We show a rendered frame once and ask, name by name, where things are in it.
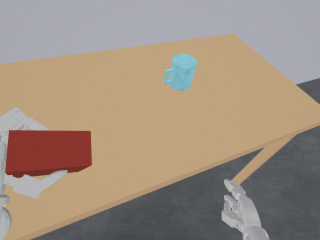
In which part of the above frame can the robot right forearm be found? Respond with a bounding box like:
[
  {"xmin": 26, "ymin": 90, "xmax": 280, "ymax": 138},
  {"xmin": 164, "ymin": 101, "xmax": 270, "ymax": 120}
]
[{"xmin": 242, "ymin": 225, "xmax": 270, "ymax": 240}]

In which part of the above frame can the table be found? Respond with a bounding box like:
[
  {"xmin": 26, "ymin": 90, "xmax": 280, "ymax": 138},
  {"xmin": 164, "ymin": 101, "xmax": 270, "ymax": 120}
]
[{"xmin": 0, "ymin": 33, "xmax": 320, "ymax": 240}]

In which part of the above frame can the robot right hand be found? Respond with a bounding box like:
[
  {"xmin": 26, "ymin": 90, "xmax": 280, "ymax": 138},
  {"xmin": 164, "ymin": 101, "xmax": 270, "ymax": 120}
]
[{"xmin": 221, "ymin": 179, "xmax": 261, "ymax": 234}]

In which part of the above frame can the sponge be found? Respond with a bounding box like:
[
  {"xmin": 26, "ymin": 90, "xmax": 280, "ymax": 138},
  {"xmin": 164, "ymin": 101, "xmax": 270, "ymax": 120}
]
[{"xmin": 5, "ymin": 130, "xmax": 92, "ymax": 178}]

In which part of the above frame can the robot left forearm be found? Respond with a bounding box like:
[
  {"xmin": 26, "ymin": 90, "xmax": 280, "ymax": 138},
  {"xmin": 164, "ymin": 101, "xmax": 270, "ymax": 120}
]
[{"xmin": 0, "ymin": 194, "xmax": 12, "ymax": 240}]

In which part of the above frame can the robot left hand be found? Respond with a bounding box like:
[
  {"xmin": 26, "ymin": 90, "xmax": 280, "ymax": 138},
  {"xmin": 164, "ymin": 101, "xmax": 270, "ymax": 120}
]
[{"xmin": 0, "ymin": 107, "xmax": 68, "ymax": 199}]

